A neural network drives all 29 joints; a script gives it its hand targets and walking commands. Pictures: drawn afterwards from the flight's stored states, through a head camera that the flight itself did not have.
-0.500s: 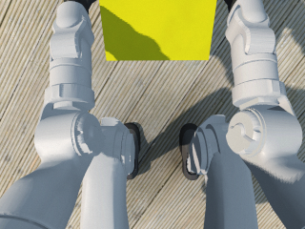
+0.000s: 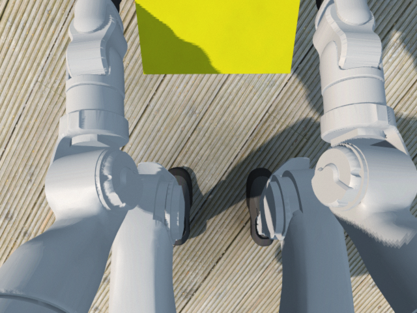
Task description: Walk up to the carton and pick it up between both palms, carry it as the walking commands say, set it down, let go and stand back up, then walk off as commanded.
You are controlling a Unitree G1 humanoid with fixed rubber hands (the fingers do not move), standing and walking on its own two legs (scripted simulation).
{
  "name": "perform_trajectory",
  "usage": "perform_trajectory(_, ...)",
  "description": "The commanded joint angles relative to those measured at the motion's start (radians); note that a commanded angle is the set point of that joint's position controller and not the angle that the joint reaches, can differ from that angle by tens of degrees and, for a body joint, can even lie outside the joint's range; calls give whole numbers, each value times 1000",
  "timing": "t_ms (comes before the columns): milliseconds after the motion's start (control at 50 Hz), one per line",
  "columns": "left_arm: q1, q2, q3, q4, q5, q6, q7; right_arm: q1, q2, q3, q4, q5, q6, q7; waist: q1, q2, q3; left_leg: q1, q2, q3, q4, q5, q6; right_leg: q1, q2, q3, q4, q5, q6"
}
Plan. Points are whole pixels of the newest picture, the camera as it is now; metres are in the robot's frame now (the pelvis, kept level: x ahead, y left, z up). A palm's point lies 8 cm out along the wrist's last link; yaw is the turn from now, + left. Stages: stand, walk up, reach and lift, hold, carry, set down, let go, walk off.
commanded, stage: set down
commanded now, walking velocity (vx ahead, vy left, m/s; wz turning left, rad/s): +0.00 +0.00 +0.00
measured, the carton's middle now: (215, 0) +0.57 +0.00 -0.23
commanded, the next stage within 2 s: none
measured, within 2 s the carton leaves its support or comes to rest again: neither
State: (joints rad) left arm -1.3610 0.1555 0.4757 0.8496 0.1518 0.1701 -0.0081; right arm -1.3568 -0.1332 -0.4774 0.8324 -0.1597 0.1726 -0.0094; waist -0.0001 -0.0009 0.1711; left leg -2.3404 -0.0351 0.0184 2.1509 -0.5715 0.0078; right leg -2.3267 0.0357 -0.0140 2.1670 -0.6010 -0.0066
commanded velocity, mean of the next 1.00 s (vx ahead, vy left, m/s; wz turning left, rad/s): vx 0.00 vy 0.00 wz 0.00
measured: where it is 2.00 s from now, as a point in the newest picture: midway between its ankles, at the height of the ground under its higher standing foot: (219, 219)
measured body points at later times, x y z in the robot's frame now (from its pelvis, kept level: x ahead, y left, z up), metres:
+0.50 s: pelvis +0.01 +0.00 +0.00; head +0.37 +0.00 +0.26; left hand +0.57 +0.16 -0.15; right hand +0.57 -0.15 -0.15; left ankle +0.10 +0.11 -0.34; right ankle +0.10 -0.11 -0.34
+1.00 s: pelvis -0.01 +0.00 -0.01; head +0.35 +0.00 +0.25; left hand +0.52 +0.19 -0.19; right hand +0.52 -0.18 -0.19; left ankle +0.10 +0.11 -0.34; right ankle +0.10 -0.11 -0.34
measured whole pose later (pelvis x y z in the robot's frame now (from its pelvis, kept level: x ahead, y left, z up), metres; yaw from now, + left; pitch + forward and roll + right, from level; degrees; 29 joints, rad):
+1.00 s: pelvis -0.01 +0.00 -0.01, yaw +0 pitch +38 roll +0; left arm -1.33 0.36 0.08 1.10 -0.23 0.01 0.11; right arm -1.32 -0.34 -0.07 1.07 0.21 0.02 -0.12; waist 0.00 -0.01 0.32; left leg -2.28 -0.03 0.02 2.18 -0.56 0.01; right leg -2.27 0.05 -0.01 2.20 -0.58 0.00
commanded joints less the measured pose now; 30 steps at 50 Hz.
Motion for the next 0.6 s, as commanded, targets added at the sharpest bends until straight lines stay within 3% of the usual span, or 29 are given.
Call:
perform_trajectory(0,-167,-714,-326,203,-14,79,-195,-171,717,337,211,14,83,201,0,-1,-750,467,-77,9,-175,201,-14,421,71,-6,-187,219,17)
perform_trajectory(420,-107,-630,-292,254,1,57,-184,-102,652,314,253,-4,61,189,2,-4,-712,463,-68,5,-163,220,-17,419,65,2,-173,233,23)
perform_trajectory(580,-55,-465,-265,264,-9,23,-137,-48,489,280,270,8,23,138,7,-5,-741,486,-57,6,-157,242,-31,446,60,-1,-168,255,34)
